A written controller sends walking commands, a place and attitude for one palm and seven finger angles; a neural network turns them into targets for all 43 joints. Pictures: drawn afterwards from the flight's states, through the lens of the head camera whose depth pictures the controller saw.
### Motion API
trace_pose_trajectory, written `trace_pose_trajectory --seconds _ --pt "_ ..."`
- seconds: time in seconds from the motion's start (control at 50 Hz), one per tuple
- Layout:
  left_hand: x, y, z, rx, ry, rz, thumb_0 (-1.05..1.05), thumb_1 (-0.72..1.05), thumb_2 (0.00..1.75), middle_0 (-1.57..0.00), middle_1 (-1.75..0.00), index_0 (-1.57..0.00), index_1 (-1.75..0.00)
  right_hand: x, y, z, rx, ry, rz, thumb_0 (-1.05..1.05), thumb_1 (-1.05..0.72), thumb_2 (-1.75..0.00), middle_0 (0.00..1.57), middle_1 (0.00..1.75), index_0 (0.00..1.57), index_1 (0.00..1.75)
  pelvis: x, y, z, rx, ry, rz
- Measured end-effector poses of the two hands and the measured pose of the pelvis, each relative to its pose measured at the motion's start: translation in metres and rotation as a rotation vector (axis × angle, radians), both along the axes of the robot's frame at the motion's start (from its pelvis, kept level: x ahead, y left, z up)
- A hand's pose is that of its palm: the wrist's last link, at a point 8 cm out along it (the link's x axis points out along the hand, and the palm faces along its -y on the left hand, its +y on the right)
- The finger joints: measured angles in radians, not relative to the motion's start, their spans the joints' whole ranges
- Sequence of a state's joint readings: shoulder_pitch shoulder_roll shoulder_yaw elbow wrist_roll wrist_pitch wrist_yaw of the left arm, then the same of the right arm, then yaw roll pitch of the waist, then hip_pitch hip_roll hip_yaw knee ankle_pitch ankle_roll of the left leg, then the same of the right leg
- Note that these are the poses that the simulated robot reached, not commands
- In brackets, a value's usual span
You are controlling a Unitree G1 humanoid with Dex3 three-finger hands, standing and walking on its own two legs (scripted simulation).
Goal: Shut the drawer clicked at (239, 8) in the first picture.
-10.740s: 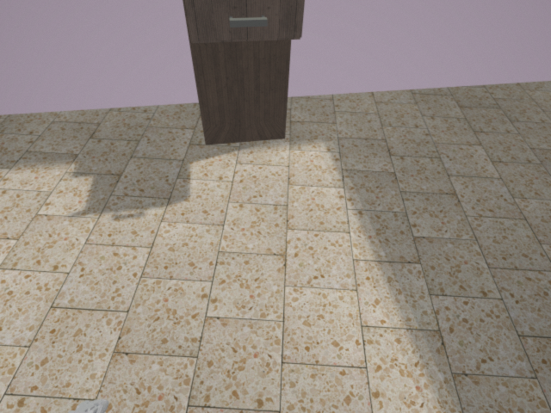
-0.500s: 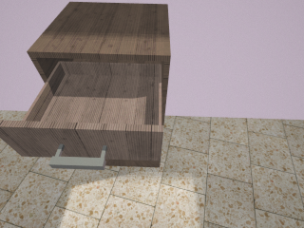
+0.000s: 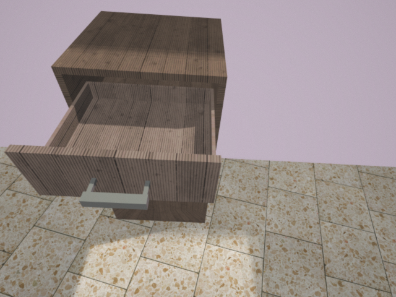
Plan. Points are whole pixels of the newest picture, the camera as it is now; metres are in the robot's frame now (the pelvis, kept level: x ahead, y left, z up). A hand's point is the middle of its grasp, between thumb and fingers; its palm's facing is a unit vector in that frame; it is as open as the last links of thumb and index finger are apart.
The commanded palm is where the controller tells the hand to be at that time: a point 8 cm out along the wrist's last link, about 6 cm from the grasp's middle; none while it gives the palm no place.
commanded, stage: come to a stop and stand still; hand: left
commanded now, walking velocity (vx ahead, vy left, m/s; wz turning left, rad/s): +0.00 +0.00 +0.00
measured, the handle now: (117, 192) +0.32 +0.19 +0.02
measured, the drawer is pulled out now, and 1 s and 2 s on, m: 0.29 0.29 0.27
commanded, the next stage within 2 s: look again from close up in 0.50 s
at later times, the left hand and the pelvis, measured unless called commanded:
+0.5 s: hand out of the picture -0.05 +0.19 -0.17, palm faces +0.01 -0.99 -0.17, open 7.4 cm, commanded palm none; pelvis -0.01 +0.02 +0.01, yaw +0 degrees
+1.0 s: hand out of the picture -0.01 +0.17 -0.18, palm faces +0.01 -0.99 -0.14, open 7.4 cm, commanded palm none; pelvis +0.00 +0.02 +0.01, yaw +0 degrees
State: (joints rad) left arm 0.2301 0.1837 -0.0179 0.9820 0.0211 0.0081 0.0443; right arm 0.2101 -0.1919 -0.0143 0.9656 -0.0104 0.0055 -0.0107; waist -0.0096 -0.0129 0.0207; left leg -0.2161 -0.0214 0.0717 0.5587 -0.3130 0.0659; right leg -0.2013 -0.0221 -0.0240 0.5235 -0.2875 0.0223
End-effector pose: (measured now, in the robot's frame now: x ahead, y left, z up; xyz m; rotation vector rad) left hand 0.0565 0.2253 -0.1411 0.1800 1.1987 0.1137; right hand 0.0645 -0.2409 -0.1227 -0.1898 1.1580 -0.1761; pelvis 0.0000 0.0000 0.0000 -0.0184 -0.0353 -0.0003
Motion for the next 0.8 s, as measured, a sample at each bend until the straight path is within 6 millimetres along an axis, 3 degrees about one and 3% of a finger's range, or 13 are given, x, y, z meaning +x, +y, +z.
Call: trace_pose_trajectory --seconds 0.14,0.32,0.44,0.58,0.8 --pt "-0.025 0.012 0.004 -0.006 0.013 0.012 0.0 0.91 0.9 -0.2 -0.3 -0.2 -0.3 -0.022 0.023 0.0 0.032 0.028 0.025 0.0 -0.91 -0.9 0.2 0.29 0.19 0.3 -0.011 0.011 0.005 0.004 0.006 0.007" --pt "-0.084 0.021 0.001 -0.001 0.169 0.052 0.0 0.91 0.9 -0.2 -0.3 -0.2 -0.3 -0.066 0.028 -0.006 0.036 0.157 -0.004 0.0 -0.92 -0.9 0.2 0.29 0.2 0.3 -0.013 0.019 0.006 0.009 0.013 0.009" --pt "-0.109 0.016 0.0 -0.016 0.251 0.069 0.0 0.9 0.9 -0.2 -0.3 -0.2 -0.3 -0.084 0.034 -0.007 0.044 0.224 -0.023 0.0 -0.91 -0.9 0.2 0.29 0.2 0.3 -0.009 0.021 0.007 0.011 0.013 0.008" --pt "-0.11 0.003 -0.003 -0.046 0.268 0.072 0.0 0.9 0.9 -0.2 -0.3 -0.2 -0.3 -0.087 0.042 -0.009 0.058 0.241 -0.036 0.0 -0.91 -0.9 0.2 0.29 0.19 0.3 -0.005 0.02 0.008 0.01 0.007 0.005" --pt "-0.08 -0.011 -0.007 -0.078 0.196 0.057 0.0 0.9 0.9 -0.2 -0.3 -0.2 -0.3 -0.077 0.045 -0.009 0.059 0.218 -0.047 0.01 -0.92 -0.9 0.2 0.29 0.2 0.3 -0.001 0.019 0.008 0.008 0.004 0.0"
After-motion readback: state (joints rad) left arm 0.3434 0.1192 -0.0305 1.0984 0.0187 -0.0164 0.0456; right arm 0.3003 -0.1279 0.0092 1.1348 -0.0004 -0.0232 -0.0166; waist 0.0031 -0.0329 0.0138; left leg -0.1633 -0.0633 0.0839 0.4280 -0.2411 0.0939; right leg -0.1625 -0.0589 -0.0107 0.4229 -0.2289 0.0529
